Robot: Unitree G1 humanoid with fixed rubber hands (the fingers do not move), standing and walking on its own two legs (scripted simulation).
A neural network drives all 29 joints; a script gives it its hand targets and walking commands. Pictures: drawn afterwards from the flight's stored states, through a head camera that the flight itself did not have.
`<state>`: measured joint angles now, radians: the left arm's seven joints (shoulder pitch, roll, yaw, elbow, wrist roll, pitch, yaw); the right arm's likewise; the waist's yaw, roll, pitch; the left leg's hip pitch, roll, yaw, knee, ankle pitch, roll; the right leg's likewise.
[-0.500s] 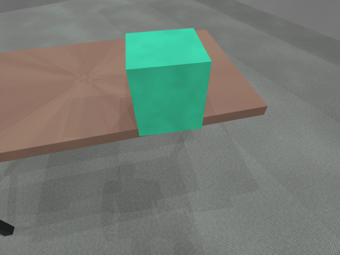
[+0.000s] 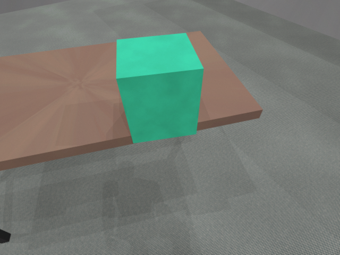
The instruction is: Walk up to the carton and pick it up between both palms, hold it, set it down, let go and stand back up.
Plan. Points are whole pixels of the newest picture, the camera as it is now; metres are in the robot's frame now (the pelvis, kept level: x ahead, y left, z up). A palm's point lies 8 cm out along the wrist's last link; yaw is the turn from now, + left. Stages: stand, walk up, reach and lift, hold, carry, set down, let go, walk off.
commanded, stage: stand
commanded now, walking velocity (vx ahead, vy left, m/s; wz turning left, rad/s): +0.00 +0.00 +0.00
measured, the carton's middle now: (158, 89) +0.58 +0.05 +0.07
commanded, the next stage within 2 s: walk up in 0.52 s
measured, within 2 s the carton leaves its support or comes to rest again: neither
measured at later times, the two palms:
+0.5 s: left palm out of the picture +0.00 +0.20 -0.15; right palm out of the picture -0.01 -0.20 -0.15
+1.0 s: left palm out of the picture +0.08 +0.19 -0.14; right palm out of the picture -0.08 -0.27 -0.14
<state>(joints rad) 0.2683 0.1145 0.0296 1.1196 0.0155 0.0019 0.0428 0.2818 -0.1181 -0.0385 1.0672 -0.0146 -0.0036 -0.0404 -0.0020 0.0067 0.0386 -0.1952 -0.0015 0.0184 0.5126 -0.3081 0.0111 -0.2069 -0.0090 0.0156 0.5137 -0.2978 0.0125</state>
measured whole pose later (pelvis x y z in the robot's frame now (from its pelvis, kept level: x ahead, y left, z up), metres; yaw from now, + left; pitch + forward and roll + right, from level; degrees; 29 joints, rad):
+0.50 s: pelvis +0.02 +0.00 +0.00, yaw +0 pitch -2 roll +0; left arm 0.25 0.11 0.03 1.19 0.01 0.00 0.05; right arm 0.30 -0.08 -0.02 1.15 -0.02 -0.01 -0.06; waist 0.00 0.00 0.06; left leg -0.11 0.00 0.02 0.47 -0.32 0.01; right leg -0.13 -0.01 0.02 0.48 -0.31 0.01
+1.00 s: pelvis +0.04 -0.06 +0.00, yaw +3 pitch +0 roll +0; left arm 0.22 0.20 0.05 1.06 0.02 -0.01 0.01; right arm 0.49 -0.12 -0.05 1.18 -0.05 -0.02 -0.04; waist -0.07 0.01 0.01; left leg -0.15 0.07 -0.07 0.49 -0.34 -0.07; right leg -0.36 -0.04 -0.06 0.66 -0.34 0.06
